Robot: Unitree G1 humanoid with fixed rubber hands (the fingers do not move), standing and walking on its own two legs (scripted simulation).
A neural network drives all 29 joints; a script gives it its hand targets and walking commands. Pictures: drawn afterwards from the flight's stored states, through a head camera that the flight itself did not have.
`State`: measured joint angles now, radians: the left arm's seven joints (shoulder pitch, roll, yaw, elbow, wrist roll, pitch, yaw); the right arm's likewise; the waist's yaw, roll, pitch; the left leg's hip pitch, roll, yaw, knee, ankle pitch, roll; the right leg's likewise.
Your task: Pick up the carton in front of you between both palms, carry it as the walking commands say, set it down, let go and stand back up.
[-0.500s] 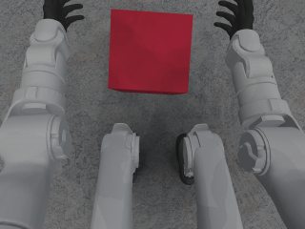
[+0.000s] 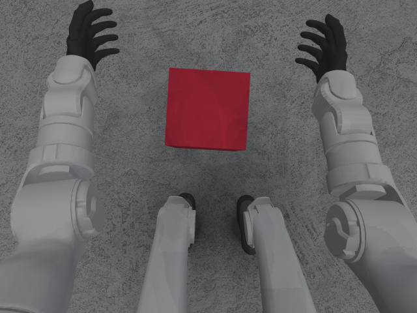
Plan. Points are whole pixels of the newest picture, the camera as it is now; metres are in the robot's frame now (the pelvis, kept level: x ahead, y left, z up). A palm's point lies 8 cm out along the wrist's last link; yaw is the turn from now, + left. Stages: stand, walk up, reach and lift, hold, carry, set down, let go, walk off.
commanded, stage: set down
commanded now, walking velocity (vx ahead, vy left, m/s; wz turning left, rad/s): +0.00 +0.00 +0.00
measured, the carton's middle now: (206, 116) +0.48 +0.03 -0.47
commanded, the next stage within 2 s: let go in 0.08 s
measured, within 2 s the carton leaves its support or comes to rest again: neither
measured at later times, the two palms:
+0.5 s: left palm (31, 111) +0.41 +0.24 +0.01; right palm (405, 114) +0.41 -0.20 +0.01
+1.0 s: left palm out of the picture +0.26 +0.22 +0.11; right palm out of the picture +0.27 -0.24 +0.12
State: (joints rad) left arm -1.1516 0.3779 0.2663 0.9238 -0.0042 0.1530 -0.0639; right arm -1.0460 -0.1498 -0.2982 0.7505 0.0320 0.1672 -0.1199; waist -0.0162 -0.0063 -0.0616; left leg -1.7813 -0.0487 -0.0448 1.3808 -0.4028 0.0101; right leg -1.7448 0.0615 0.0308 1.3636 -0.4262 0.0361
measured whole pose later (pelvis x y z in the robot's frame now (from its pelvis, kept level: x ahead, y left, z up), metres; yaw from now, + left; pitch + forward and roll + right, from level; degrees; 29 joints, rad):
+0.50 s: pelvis +0.06 +0.00 +0.12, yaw +2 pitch +34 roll -1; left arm -0.50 0.24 0.22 0.66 0.06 0.07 -0.05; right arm -0.44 -0.15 -0.18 0.60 -0.06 0.08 0.01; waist -0.01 -0.01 -0.07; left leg -1.14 -0.05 -0.06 0.84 -0.29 0.01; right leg -1.12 0.04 0.04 0.83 -0.32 0.01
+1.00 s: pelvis +0.10 -0.01 +0.18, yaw +2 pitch +4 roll +0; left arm 0.21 0.21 0.06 0.46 0.00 0.02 -0.06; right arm 0.23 -0.21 -0.04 0.44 0.01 0.02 0.06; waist -0.01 -0.01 0.02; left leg -0.26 -0.03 -0.06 0.43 -0.24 0.00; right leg -0.24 0.03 0.05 0.43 -0.26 -0.01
